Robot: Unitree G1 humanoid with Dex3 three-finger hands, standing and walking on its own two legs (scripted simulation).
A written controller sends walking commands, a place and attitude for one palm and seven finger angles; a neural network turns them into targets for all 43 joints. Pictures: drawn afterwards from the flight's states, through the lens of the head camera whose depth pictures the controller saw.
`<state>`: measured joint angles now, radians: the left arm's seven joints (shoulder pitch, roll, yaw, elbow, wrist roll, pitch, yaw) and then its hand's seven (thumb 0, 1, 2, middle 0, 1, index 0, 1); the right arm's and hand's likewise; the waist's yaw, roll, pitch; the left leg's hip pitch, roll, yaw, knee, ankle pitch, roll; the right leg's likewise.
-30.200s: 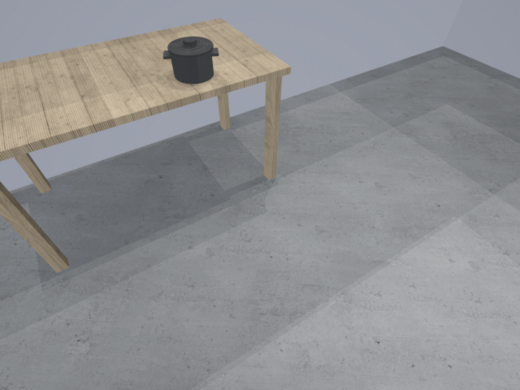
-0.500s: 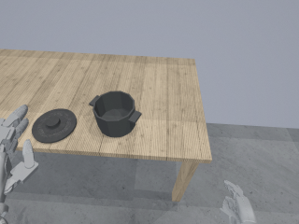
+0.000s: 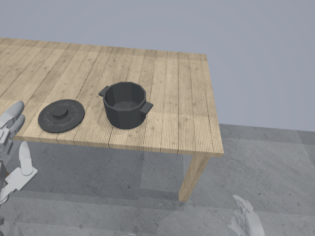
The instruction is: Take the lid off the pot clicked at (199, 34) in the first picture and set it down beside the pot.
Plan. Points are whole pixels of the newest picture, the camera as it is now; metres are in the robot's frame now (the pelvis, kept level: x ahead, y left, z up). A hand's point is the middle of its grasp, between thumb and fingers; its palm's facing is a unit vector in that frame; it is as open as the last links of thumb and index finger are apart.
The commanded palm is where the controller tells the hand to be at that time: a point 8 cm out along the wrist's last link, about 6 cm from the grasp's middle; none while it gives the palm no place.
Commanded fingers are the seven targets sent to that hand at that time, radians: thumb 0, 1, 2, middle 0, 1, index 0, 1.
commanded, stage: step back with the hand held close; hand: left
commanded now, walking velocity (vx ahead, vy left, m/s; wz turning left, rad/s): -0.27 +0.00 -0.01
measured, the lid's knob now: (60, 111) +0.53 +0.40 -0.08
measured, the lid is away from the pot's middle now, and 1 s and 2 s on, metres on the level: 0.25 0.25 0.25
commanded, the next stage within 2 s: stop stepping back and stand still in 0.98 s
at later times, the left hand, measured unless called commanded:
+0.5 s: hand (28, 190) +0.16 +0.22 +0.17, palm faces +0.31 -0.85 -0.42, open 7.4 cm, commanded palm +0.09 +0.27 +0.19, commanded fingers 0.00 0.90 0.90 -0.20 -0.30 -0.20 -0.30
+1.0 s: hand (20, 235) +0.10 +0.20 +0.17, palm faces +0.28 -0.87 -0.41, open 7.4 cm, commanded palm +0.03 +0.25 +0.19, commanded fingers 0.00 0.90 0.90 -0.20 -0.30 -0.20 -0.30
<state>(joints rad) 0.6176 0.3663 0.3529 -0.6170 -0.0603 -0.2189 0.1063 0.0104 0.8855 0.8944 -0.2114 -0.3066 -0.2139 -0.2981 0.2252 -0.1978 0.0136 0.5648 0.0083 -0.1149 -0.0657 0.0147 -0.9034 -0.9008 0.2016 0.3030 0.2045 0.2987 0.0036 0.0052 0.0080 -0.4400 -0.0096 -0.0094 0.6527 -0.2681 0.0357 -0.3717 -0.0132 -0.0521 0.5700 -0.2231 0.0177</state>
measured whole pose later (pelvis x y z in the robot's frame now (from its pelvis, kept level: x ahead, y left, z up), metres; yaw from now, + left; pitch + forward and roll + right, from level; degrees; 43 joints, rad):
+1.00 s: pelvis -0.11 -0.02 +0.00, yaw -2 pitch +2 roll +1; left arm 0.60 0.42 0.42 -0.62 -0.08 -0.27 0.11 0.01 0.88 0.89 -0.21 -0.31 -0.21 -0.30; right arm 0.19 -0.16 -0.04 0.62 -0.01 -0.16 -0.04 0.02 -0.91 -0.90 0.20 0.30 0.20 0.30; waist -0.03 -0.09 0.03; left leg -0.39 0.04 0.02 0.62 -0.25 -0.02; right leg -0.49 0.00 0.01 0.84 -0.46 0.03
